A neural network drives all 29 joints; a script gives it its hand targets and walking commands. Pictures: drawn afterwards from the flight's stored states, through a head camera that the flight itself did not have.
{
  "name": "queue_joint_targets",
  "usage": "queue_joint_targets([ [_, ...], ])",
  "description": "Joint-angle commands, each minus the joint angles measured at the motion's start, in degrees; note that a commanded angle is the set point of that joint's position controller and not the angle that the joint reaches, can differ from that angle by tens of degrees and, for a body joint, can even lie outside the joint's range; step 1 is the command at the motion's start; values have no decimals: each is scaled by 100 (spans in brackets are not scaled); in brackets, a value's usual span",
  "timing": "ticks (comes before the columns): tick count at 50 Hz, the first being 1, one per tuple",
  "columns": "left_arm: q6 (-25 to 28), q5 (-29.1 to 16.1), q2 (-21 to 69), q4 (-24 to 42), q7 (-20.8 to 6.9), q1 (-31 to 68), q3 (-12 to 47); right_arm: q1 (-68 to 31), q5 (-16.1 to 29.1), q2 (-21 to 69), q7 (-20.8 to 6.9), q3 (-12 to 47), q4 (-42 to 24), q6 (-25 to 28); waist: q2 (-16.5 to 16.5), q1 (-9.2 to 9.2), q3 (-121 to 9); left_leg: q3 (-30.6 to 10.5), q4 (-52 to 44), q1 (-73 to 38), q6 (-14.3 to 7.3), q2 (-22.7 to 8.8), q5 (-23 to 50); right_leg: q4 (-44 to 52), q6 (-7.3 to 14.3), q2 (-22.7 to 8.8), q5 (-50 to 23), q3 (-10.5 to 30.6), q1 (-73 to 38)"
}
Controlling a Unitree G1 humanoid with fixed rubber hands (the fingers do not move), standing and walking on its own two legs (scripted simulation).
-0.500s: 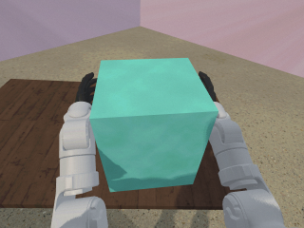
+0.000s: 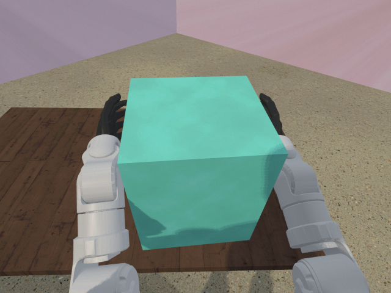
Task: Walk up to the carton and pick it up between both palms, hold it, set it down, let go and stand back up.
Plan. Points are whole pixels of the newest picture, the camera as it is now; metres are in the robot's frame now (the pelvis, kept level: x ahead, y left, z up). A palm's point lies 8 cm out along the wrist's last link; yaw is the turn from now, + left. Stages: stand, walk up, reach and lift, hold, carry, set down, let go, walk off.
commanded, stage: hold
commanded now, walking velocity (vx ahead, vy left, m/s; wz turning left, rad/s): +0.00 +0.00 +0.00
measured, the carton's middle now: (193, 164) +0.31 +0.00 +0.16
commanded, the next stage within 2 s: set down in 1.88 s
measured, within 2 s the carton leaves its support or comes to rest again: neither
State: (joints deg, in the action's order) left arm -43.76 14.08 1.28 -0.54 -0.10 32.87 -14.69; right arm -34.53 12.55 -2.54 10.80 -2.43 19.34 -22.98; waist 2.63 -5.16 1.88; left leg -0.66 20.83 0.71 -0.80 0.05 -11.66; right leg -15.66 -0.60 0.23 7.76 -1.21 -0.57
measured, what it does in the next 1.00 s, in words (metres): stands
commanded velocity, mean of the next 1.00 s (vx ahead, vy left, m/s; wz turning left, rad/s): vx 0.00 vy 0.00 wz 0.00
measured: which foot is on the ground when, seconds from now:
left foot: down 0.00-1.00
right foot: down 0.00-1.00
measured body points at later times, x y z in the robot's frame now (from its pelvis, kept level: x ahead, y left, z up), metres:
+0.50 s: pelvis -0.02 -0.01 +0.00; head -0.06 +0.02 +0.45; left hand +0.37 +0.16 +0.21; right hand +0.37 -0.15 +0.20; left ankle +0.01 +0.11 -0.75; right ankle +0.02 -0.13 -0.75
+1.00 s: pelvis -0.01 +0.00 +0.00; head -0.05 +0.03 +0.45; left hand +0.37 +0.16 +0.21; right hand +0.37 -0.15 +0.21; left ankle +0.01 +0.11 -0.75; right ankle +0.02 -0.13 -0.75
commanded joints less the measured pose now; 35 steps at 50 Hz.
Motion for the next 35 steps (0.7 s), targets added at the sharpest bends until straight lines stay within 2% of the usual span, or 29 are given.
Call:
queue_joint_targets([
  [1, 172, -605, 2984, 659, -842, 3632, 2713, -4660, 500, 2941, -564, 2438, -1768, 242, -389, 30, -2394, 135, -199, -412, 274, 186, 1855, -5, -32, 340, -1338, -239, -805],
  [2, 197, -679, 2944, 706, -861, 3737, 2784, -4588, 517, 2935, -565, 2466, -1759, 245, -480, -20, -2583, 165, -243, -432, 274, 233, 1674, 11, -54, 320, -1292, -251, -849],
  [3, 188, -518, 2768, 341, -873, 3716, 2500, -4743, 436, 3011, -556, 2413, -1619, 223, -241, 98, -2314, 196, -299, -196, 174, 241, 1225, 26, -120, 277, -1119, -206, -732],
  [4, 212, -620, 2888, 157, -922, 3934, 2614, -4783, 311, 3001, -574, 2147, -1408, 194, -367, -114, -2077, 165, -365, -41, 190, 243, 993, 47, -102, 239, -993, -212, -561],
  [5, 236, -562, 2814, 193, -940, 4100, 2576, -4895, 367, 3099, -584, 2233, -1443, 213, -425, -24, -2071, 183, -430, 85, 141, 230, 800, 27, -81, 225, -763, -204, -607],
  [6, 305, -580, 2778, 213, -939, 4295, 2417, -4859, 232, 3268, -610, 2149, -1316, 224, -201, 6, -2166, 206, -457, 68, 68, 233, 707, 45, -90, 190, -687, -215, -585],
  [7, 286, -535, 2786, 123, -923, 4179, 2451, -4828, 232, 3121, -617, 2073, -1168, 227, -322, -5, -2008, 182, -476, 187, 115, 214, 558, 43, -55, 216, -454, -232, -542],
  [8, 323, -602, 2869, 151, -883, 4348, 2514, -5080, 246, 3226, -665, 2160, -1150, 279, -444, 146, -2099, 180, -482, 149, 115, 226, 616, 4, -77, 207, -436, -226, -535],
  [9, 393, -747, 2886, 61, -920, 4616, 2537, -4963, 132, 3273, -660, 1906, -1050, 271, -286, -158, -2315, 208, -487, 148, 97, 238, 541, 25, -102, 158, -516, -187, -491],
  [10, 435, -780, 3049, 490, -845, 4431, 2695, -4987, 345, 3301, -666, 2251, -1361, 366, -518, 95, -2637, 211, -363, -95, 168, 233, 1054, -47, -90, 226, -822, -245, -628],
  [11, 448, -822, 3041, 14, -857, 4546, 2725, -5021, 159, 3253, -653, 1964, -974, 317, -475, -123, -2156, 168, -457, 0, 177, 206, 719, 40, -83, 211, -492, -259, -268],
  [12, 476, -892, 3206, 254, -853, 4697, 2876, -5039, 226, 3316, -685, 2043, -1187, 401, -573, -150, -2704, 157, -402, -228, 221, 167, 924, 12, -16, 294, -476, -271, -429],
  [13, 465, -808, 3166, 190, -807, 4443, 2754, -4976, 335, 3296, -665, 2113, -1083, 376, -533, -17, -2666, 183, -359, -312, 216, 189, 1178, 1, -80, 283, -678, -274, -457],
  [15, 436, -702, 2969, -560, -845, 4538, 2558, -5201, 54, 3040, -662, 1724, -729, 337, -507, -202, -2029, 91, -488, -23, 186, 174, 341, 168, -2, 239, 22, -291, 18],
  [16, 404, -527, 2889, -657, -875, 4419, 2418, -5049, -15, 3085, -676, 1696, -474, 322, -546, -99, -1758, 178, -570, 187, 140, 181, 125, 199, 15, 197, 191, -270, -128],
  [17, 491, -738, 3048, -597, -885, 4797, 2458, -5329, -89, 3174, -711, 1673, -526, 376, -244, -137, -1950, 182, -682, 403, 98, 175, -93, 178, -3, 171, 347, -286, -274],
  [18, 508, -618, 2983, -620, -886, 4751, 2299, -5400, -86, 3293, -740, 1754, -589, 399, -117, 74, -1949, 219, -702, 466, 16, 210, -136, 204, -45, 177, 376, -221, -332],
  [19, 504, -547, 2980, -689, -902, 4324, 2156, -5179, -8, 3348, -715, 1816, -451, 369, -148, 133, -1940, 243, -680, 393, -21, 185, 1, 165, -61, 164, 250, -202, -379],
  [20, 526, -642, 2862, -784, -916, 4647, 2168, -5346, -101, 3261, -702, 1649, -538, 418, -145, -59, -2005, 226, -657, 405, -16, 247, -42, 184, -106, 160, 163, -183, -324],
  [21, 545, -659, 2952, -451, -867, 4497, 2285, -5620, 116, 3474, -720, 2065, -951, 509, -159, 222, -2562, 246, -541, 275, -19, 237, 494, 39, -94, 157, -204, -220, -650],
  [22, 569, -588, 2903, -548, -853, 4598, 2285, -5489, 118, 3307, -679, 1899, -592, 473, -400, 118, -2470, 270, -582, 151, 39, 235, 402, 107, -64, 179, -216, -205, -475],
  [24, 561, -619, 2950, -442, -816, 4478, 2260, -5340, 209, 3370, -679, 1969, -745, 489, -338, 130, -2708, 203, -353, -98, 91, 262, 1147, 46, -57, 240, -876, -218, -671],
  [26, 591, -795, 3182, -242, -810, 4444, 2595, -5319, 247, 3334, -580, 1989, -995, 558, -494, -64, -2944, 177, -269, -278, 208, 247, 1537, -25, -83, 277, -1296, -253, -707],
  [27, 586, -808, 3250, 306, -787, 4252, 2666, -5168, 526, 3372, -580, 2400, -1288, 570, -533, 150, -3488, 112, -81, -684, 246, 169, 2201, -89, -90, 387, -1440, -244, -835],
  [29, 508, -749, 3018, 155, -770, 4025, 2551, -4875, 435, 3267, -510, 2407, -1185, 446, -278, 105, -2937, 148, -97, -514, 191, 235, 2013, -40, -143, 338, -1603, -197, -777],
  [31, 514, -915, 3049, 350, -793, 4092, 2721, -4949, 503, 3341, -462, 2475, -1561, 418, -294, 48, -3190, 192, -87, -435, 228, 273, 2013, -93, -176, 357, -1827, -207, -968],
  [32, 502, -900, 3065, 419, -791, 4067, 2800, -4735, 445, 3145, -461, 2326, -1337, 373, -471, -74, -2959, 122, -158, -327, 302, 253, 1819, -108, -138, 366, -1411, -271, -864],
  [33, 448, -735, 2982, 309, -798, 4039, 2643, -4794, 462, 3174, -494, 2342, -1237, 361, -297, 5, -2506, 168, -257, -288, 224, 237, 1654, -58, -156, 334, -1260, -242, -701],
  [35, 370, -601, 2958, 323, -833, 3824, 2579, -4616, 486, 3075, -513, 2318, -1185, 341, -464, 41, -2238, 150, -296, -236, 225, 239, 1549, -22, -108, 285, -1112, -230, -683],
])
